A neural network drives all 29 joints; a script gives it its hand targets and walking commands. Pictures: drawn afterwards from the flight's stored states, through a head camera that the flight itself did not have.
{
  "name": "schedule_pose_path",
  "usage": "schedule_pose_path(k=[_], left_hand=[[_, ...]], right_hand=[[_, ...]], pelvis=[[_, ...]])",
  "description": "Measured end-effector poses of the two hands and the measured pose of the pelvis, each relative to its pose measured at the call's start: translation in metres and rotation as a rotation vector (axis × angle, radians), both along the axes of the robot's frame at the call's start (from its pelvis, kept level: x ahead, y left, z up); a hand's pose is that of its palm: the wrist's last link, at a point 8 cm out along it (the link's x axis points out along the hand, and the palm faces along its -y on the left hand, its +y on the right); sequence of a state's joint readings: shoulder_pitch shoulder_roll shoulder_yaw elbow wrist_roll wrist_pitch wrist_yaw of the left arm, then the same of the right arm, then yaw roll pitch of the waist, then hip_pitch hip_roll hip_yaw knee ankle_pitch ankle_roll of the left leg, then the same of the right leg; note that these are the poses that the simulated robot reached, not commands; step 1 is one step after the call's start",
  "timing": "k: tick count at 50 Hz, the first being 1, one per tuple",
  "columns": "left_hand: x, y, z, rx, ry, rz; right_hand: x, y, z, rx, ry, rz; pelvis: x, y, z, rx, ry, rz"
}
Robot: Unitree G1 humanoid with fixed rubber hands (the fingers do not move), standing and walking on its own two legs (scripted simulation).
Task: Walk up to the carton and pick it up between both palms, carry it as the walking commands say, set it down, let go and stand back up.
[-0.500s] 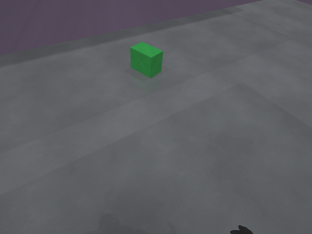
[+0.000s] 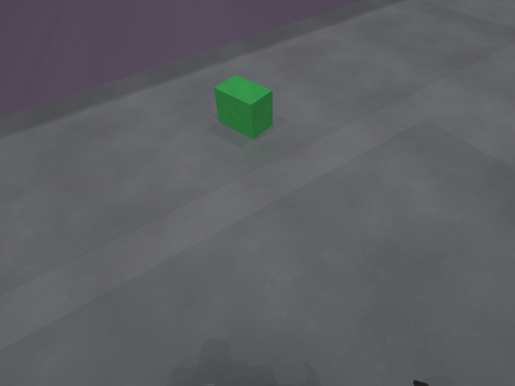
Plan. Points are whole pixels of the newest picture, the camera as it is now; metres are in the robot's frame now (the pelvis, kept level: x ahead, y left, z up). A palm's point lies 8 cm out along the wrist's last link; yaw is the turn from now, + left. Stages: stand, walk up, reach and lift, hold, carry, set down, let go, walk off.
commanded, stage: walk up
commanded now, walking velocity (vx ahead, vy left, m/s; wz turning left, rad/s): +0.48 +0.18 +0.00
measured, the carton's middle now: (244, 106) +1.76 +0.13 -0.65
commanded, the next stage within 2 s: none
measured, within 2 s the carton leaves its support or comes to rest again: neither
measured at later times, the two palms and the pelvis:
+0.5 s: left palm (114, 282) +0.35 +0.31 -0.11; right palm (384, 334) +0.24 -0.19 -0.09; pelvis +0.19 +0.07 +0.00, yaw +0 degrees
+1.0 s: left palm (122, 286) +0.34 +0.29 -0.11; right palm (358, 198) +0.55 -0.21 -0.10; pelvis +0.40 +0.03 +0.00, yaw +0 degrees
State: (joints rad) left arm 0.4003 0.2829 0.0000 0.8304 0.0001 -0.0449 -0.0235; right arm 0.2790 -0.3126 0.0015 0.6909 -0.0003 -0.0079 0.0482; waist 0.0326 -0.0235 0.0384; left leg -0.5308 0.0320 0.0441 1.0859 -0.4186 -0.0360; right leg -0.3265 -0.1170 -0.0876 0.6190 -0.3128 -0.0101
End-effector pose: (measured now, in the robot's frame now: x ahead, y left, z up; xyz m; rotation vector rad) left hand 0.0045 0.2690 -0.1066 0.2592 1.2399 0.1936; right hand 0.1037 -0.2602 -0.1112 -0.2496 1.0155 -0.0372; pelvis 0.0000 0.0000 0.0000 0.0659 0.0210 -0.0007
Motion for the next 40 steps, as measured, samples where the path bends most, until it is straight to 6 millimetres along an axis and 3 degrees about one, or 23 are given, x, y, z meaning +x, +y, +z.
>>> schedule_pose_path(k=[3, 5, 8, 11, 13, 15, 20, 23, 27, 33, 36, 40], left_hand=[[-0.028, 0.003, 0.003, -0.007, 0.092, 0.062], [-0.033, 0.007, 0.003, -0.017, 0.124, 0.087], [-0.017, 0.016, -0.005, -0.036, 0.132, 0.102], [0.02, 0.031, -0.02, -0.062, 0.106, 0.096], [0.052, 0.045, -0.036, -0.076, 0.086, 0.071], [0.099, 0.053, -0.042, -0.083, 0.037, 0.041], [0.234, 0.058, -0.025, -0.094, -0.165, -0.066], [0.305, 0.05, -0.012, -0.105, -0.259, -0.131], [0.384, 0.031, 0.007, -0.11, -0.353, -0.201], [0.472, -0.003, 0.015, -0.086, -0.402, -0.255], [0.485, -0.01, 0.008, -0.054, -0.38, -0.231], [0.44, 0.003, 0.001, -0.013, -0.22, -0.136]], right_hand=[[0.05, 0.014, 0.009, 0.012, -0.048, 0.043], [0.084, 0.029, 0.015, 0.029, -0.087, 0.068], [0.128, 0.054, 0.021, 0.046, -0.133, 0.092], [0.16, 0.077, 0.02, 0.039, -0.149, 0.096], [0.174, 0.086, 0.014, 0.021, -0.157, 0.08], [0.173, 0.091, 0.012, 0.012, -0.132, 0.052], [0.151, 0.084, 0.015, -0.023, -0.044, -0.046], [0.141, 0.074, 0.017, -0.042, -0.005, -0.097], [0.141, 0.058, 0.016, -0.053, 0.042, -0.148], [0.177, 0.03, -0.006, -0.027, 0.095, -0.179], [0.214, 0.016, -0.02, -0.009, 0.103, -0.152], [0.279, 0.009, -0.014, 0.0, 0.071, -0.088]], pelvis=[[0.021, 0.006, 0.003, -0.007, -0.004, -0.003], [0.036, 0.012, 0.004, -0.015, -0.01, -0.005], [0.059, 0.025, 0.001, -0.033, -0.015, -0.005], [0.086, 0.042, -0.006, -0.059, -0.019, -0.001], [0.103, 0.055, -0.017, -0.074, -0.024, -0.01], [0.117, 0.063, -0.017, -0.066, -0.03, -0.002], [0.154, 0.071, -0.006, -0.076, -0.04, -0.003], [0.177, 0.07, -0.002, -0.078, -0.046, -0.005], [0.21, 0.062, 0.0, -0.069, -0.056, -0.005], [0.268, 0.035, -0.01, -0.031, -0.044, -0.005], [0.297, 0.02, -0.018, -0.021, -0.04, 0.006], [0.329, 0.012, -0.008, -0.008, -0.017, 0.004]])
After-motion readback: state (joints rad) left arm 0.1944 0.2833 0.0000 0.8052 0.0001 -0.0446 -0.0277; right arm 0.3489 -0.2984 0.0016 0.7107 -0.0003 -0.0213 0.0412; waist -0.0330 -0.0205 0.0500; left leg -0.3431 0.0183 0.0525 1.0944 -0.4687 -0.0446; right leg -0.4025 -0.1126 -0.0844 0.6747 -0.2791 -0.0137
